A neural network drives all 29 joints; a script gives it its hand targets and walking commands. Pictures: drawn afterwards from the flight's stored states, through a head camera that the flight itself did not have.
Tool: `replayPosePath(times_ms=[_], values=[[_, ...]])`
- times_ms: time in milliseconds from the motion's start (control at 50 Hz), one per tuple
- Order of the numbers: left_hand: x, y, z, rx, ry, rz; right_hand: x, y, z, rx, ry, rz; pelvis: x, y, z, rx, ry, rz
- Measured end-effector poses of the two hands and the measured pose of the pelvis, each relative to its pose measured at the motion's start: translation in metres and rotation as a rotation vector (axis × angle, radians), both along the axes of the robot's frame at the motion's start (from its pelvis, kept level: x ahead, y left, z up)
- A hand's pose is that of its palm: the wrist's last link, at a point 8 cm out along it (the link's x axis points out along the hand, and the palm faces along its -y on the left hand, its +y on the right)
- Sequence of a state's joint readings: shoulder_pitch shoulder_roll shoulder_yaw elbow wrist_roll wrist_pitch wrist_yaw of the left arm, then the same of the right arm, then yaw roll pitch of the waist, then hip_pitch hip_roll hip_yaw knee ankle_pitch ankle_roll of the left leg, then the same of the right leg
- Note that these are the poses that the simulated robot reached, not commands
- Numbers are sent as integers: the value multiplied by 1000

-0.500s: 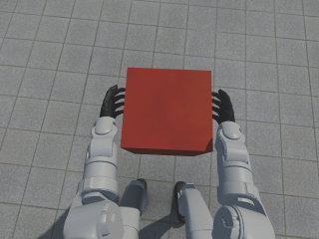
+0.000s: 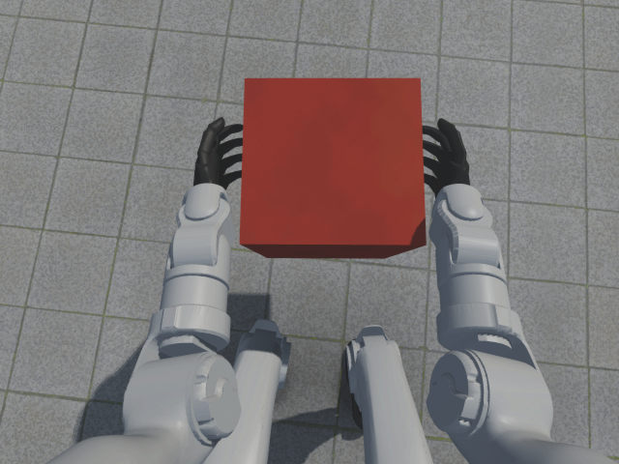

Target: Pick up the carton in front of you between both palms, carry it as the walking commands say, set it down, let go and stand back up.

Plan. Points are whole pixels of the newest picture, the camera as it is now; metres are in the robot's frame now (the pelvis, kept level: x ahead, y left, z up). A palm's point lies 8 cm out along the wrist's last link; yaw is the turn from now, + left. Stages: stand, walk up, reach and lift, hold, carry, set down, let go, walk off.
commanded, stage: set down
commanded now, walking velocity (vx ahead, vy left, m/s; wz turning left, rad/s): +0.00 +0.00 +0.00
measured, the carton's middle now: (328, 186) +0.47 +0.00 -0.18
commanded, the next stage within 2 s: none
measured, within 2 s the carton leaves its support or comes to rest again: rests again in 1.14 s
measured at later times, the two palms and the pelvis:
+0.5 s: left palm (238, 189) +0.48 +0.15 -0.25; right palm (415, 187) +0.50 -0.15 -0.25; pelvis -0.03 -0.01 -0.12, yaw +1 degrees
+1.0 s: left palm (249, 192) +0.50 +0.15 -0.36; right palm (399, 187) +0.53 -0.15 -0.36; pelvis -0.02 -0.01 -0.20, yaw +1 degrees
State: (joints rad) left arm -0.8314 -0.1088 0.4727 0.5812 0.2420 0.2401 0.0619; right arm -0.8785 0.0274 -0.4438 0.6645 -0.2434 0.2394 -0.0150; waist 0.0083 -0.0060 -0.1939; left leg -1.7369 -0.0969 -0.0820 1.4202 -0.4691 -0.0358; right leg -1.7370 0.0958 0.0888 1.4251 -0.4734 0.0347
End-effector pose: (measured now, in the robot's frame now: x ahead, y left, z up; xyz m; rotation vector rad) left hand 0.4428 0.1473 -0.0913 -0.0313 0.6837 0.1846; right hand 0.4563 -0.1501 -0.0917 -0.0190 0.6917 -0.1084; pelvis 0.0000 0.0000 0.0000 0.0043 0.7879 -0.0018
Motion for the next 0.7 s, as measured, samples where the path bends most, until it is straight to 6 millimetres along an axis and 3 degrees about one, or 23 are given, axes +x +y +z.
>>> replayPosePath(times_ms=[260, 700], values=[[19, 0, -85, 9, -3, 9, 23, 0, -86, 0, -3, 16, -23, -5, -73, 9, 33, -5], [50, 2, -224, 26, 36, 9, 59, 1, -227, -23, 34, 57, -36, -6, -164, 20, 2, -8]])
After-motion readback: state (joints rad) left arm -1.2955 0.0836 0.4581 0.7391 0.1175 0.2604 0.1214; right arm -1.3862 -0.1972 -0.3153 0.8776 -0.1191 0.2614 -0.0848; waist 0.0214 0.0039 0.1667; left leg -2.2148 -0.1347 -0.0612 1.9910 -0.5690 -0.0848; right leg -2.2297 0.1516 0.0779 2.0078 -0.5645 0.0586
